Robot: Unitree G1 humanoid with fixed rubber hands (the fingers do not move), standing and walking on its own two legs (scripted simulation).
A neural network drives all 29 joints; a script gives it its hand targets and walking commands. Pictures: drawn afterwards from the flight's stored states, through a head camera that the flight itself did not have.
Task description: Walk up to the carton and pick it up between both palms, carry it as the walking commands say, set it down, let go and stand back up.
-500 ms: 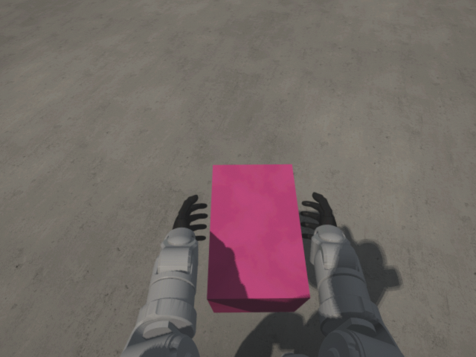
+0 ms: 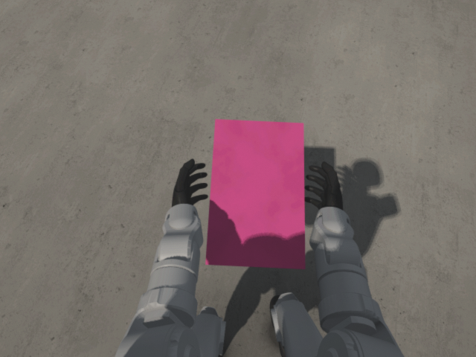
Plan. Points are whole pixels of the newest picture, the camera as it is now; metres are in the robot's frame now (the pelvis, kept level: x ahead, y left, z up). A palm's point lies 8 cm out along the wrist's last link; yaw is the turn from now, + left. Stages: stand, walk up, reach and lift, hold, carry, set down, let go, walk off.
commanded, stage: set down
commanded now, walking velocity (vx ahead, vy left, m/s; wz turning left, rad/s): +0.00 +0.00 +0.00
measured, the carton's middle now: (254, 197) +0.41 -0.03 -0.15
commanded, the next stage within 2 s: none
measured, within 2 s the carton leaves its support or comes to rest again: neither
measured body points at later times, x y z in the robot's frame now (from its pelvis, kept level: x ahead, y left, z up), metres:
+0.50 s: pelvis -0.01 +0.00 -0.07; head +0.18 -0.01 +0.33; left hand +0.42 +0.10 -0.15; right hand +0.38 -0.16 -0.15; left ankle +0.03 +0.14 -0.67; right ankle +0.09 -0.13 -0.67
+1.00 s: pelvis -0.03 +0.00 -0.14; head +0.22 -0.01 +0.24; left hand +0.44 +0.09 -0.23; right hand +0.40 -0.16 -0.24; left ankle +0.03 +0.14 -0.67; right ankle +0.09 -0.14 -0.67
